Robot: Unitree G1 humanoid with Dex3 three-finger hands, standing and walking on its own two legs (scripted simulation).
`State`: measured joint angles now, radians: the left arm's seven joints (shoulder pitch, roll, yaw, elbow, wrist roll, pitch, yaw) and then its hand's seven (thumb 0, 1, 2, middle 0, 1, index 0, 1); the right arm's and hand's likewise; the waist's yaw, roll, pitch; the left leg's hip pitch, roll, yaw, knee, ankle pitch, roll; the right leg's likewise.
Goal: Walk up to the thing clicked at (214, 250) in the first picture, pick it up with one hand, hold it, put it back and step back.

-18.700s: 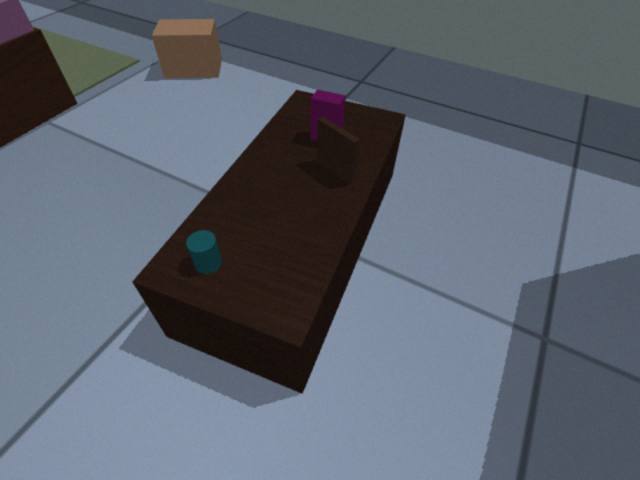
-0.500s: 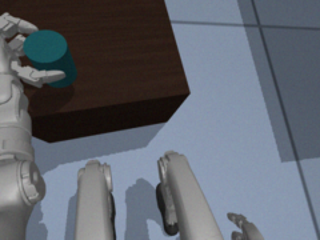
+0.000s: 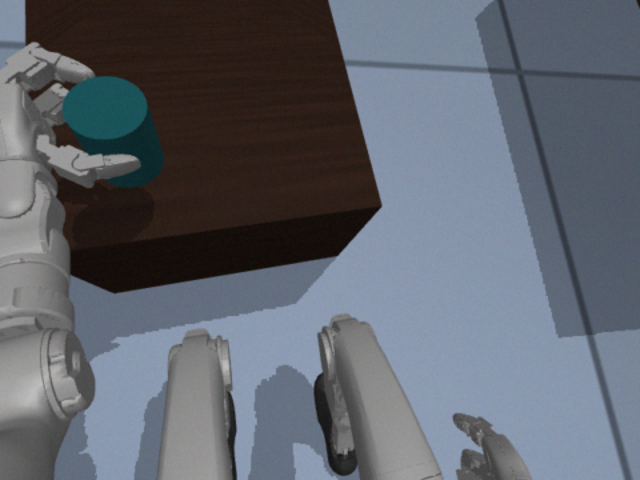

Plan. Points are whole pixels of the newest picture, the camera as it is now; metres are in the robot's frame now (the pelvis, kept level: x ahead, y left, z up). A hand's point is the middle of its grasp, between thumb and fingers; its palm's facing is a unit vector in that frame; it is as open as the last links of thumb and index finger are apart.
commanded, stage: settle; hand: left
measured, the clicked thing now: (119, 136) +0.51 +0.18 -0.02
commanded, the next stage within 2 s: lift in 0.30 s
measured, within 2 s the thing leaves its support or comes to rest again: neither
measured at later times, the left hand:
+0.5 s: hand (74, 107) +0.52 +0.21 +0.02, palm faces +0.12 -0.99 -0.04, open 11.2 cm
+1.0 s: hand (34, 95) +0.47 +0.20 +0.11, palm faces +0.13 -0.99 -0.03, open 11.2 cm
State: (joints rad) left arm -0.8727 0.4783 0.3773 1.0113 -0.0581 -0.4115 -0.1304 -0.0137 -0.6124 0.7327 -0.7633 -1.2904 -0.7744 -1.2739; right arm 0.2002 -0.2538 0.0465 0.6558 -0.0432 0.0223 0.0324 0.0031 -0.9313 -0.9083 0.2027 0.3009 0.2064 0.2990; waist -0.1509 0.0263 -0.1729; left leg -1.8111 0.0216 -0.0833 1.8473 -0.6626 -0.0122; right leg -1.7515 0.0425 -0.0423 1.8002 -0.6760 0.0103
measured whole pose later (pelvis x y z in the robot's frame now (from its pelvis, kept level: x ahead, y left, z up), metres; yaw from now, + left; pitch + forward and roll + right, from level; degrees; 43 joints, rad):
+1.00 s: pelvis +0.02 +0.00 +0.09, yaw +1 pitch +28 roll -4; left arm -0.62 0.33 0.31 0.84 -0.11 -0.39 -0.10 -0.02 -0.61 0.74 -0.76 -1.28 -0.78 -1.27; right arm 0.22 -0.23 0.02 0.67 -0.01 0.00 0.02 0.01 -0.94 -0.91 0.20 0.30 0.21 0.30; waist -0.10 0.04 -0.18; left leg -1.41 0.03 -0.08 1.53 -0.60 -0.01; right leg -1.35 0.04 -0.04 1.47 -0.60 0.01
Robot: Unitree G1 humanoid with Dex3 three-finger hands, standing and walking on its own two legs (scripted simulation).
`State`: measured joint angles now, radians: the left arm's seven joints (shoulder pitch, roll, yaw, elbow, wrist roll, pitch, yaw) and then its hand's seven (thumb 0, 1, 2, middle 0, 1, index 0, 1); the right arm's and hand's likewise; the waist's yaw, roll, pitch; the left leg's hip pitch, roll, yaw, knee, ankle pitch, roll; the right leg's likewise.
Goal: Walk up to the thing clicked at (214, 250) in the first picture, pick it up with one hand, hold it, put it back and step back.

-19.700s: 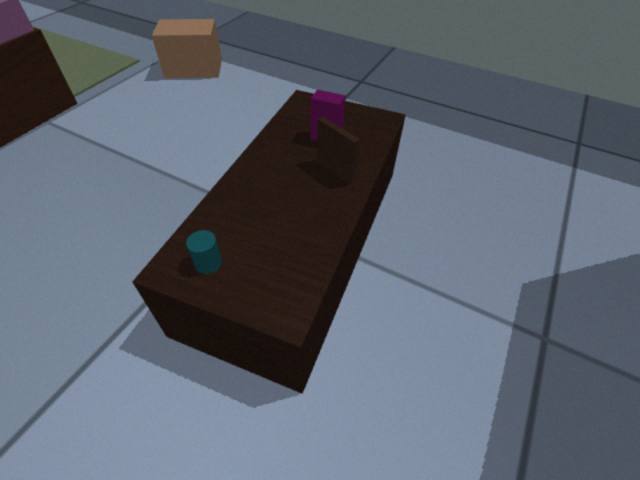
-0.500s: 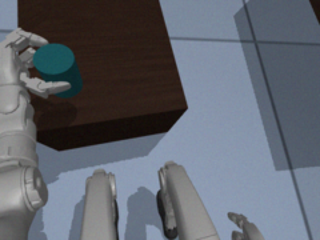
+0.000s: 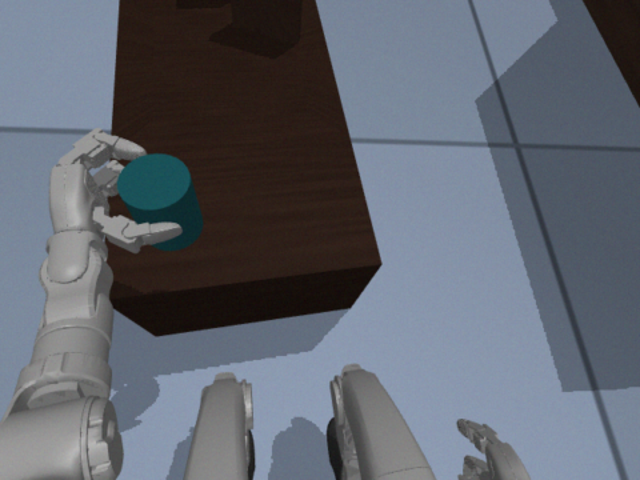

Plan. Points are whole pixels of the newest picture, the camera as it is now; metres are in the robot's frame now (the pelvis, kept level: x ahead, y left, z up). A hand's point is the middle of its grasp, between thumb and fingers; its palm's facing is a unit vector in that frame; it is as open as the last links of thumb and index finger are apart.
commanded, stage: lift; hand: left
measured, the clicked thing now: (164, 205) +0.45 +0.16 +0.00
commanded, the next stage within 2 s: hold in 0.96 s
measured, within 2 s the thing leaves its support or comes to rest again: neither
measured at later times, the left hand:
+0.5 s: hand (99, 196) +0.39 +0.18 +0.11, palm faces +0.09 -1.00 -0.02, open 11.2 cm
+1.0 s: hand (87, 185) +0.38 +0.18 +0.15, palm faces +0.08 -1.00 -0.02, open 11.2 cm
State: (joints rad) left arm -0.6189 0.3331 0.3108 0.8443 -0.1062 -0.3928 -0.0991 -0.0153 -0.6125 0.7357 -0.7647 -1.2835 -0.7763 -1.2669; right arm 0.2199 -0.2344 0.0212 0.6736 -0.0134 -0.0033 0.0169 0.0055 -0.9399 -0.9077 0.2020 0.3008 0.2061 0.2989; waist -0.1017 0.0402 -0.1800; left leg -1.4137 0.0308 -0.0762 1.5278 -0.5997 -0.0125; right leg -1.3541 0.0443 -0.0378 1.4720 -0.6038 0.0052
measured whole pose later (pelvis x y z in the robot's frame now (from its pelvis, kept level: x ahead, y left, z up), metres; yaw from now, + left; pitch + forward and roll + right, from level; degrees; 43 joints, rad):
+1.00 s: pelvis +0.04 +0.00 +0.12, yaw +2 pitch +12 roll -2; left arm -0.24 0.22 0.15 0.57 -0.17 -0.37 -0.10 -0.02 -0.61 0.72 -0.77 -1.28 -0.79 -1.26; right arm 0.24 -0.23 0.01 0.66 0.00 -0.04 -0.01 0.01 -0.93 -0.90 0.20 0.30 0.21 0.30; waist -0.04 0.01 -0.07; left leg -0.73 0.02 -0.05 0.99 -0.46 -0.01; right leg -0.68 0.02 -0.01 0.94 -0.46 0.00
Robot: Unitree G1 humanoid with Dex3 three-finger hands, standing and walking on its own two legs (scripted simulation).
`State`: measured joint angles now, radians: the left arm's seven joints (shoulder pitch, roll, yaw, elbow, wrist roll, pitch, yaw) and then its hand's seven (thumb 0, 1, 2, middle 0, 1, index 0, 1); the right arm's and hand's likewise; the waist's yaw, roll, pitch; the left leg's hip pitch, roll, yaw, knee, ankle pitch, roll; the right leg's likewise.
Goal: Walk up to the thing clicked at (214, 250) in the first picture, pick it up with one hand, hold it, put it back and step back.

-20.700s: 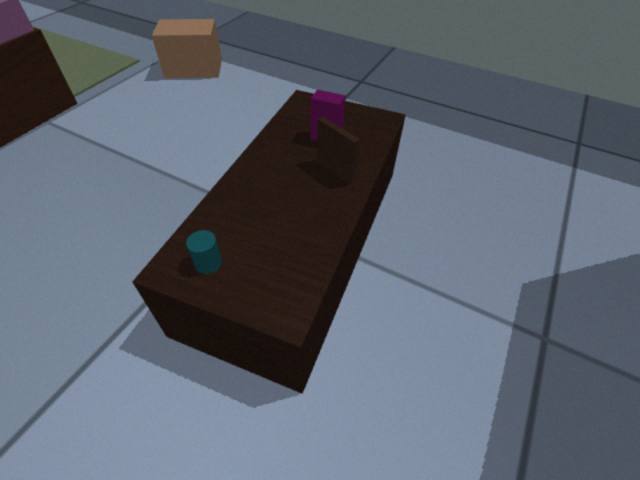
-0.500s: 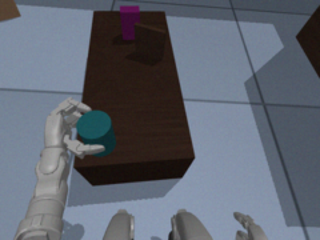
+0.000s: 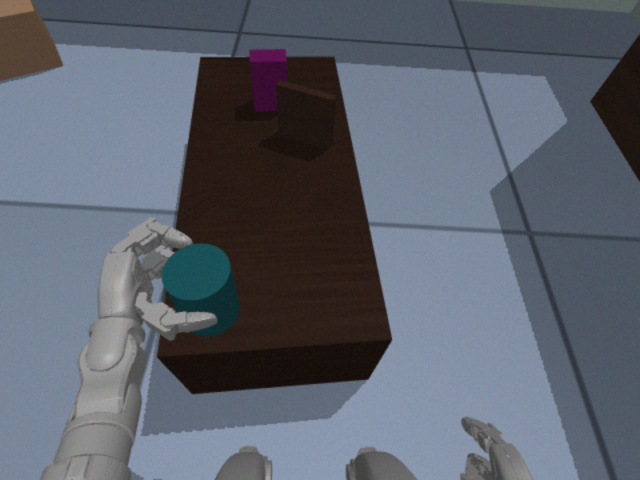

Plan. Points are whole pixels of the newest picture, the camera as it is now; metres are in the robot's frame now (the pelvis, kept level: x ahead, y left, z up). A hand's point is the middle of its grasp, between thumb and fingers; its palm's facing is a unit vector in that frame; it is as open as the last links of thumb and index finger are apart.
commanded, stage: hold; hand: left
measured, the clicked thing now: (204, 291) +0.34 +0.14 +0.01
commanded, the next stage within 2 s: none
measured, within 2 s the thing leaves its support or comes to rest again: neither
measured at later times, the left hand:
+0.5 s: hand (171, 279) +0.34 +0.17 +0.05, palm faces +0.05 -1.00 -0.01, open 11.2 cm
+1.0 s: hand (170, 287) +0.33 +0.16 +0.06, palm faces +0.05 -1.00 -0.01, open 11.2 cm
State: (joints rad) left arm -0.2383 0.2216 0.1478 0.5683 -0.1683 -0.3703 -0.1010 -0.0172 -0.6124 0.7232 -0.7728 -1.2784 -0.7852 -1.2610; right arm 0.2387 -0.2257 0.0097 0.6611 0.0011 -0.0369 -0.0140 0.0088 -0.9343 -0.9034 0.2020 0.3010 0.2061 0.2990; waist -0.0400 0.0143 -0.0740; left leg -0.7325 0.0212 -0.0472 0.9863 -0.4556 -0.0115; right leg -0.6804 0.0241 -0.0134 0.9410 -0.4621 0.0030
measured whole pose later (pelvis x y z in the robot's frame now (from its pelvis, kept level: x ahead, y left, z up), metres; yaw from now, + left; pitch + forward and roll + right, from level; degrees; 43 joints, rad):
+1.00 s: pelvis +0.00 +0.00 +0.02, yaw +0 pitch +7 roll -1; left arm -0.13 0.20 0.13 0.48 -0.18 -0.37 -0.11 -0.02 -0.61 0.75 -0.77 -1.25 -0.78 -1.23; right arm 0.23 -0.23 0.01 0.67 0.01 -0.04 -0.02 0.01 -0.94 -0.91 0.20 0.30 0.21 0.30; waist -0.03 0.01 -0.04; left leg -0.57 0.02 -0.04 0.86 -0.41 -0.02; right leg -0.52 0.02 -0.01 0.83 -0.42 0.00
